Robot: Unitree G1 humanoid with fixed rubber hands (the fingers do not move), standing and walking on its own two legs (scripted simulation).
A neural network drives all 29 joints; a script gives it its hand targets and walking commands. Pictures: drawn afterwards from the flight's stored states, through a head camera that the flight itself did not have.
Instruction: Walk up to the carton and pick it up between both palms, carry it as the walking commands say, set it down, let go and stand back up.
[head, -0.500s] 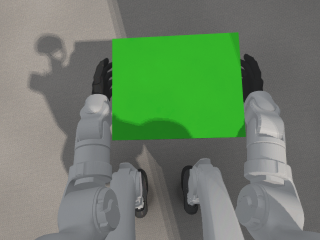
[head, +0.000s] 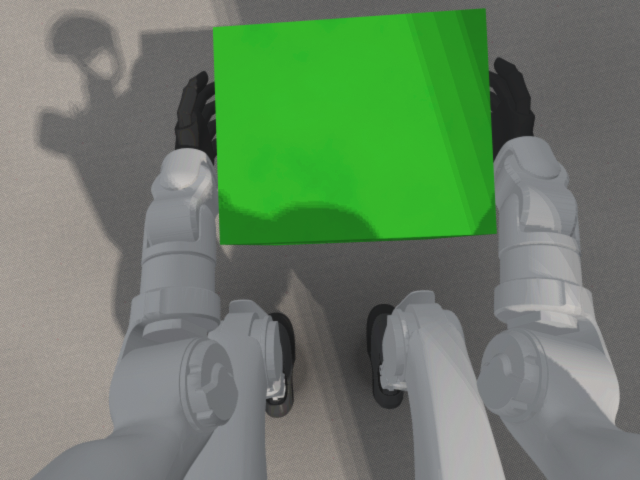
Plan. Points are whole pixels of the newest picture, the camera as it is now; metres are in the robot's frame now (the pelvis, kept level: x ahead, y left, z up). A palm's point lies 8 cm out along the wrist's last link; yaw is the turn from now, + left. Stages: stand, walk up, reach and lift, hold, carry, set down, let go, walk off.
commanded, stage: set down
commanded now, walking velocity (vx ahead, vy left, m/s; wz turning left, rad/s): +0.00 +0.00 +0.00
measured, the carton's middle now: (348, 163) +0.47 -0.03 -0.18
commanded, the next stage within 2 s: none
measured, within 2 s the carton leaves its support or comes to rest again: neither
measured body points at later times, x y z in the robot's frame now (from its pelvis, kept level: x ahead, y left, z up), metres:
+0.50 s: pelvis -0.02 +0.00 -0.06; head +0.34 -0.02 +0.22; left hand +0.52 +0.14 -0.21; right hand +0.51 -0.21 -0.20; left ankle +0.10 +0.12 -0.46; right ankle +0.10 -0.11 -0.46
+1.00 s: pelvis -0.02 +0.00 -0.09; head +0.35 -0.03 +0.15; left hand +0.54 +0.13 -0.26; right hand +0.53 -0.22 -0.26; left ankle +0.10 +0.12 -0.46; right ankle +0.10 -0.11 -0.46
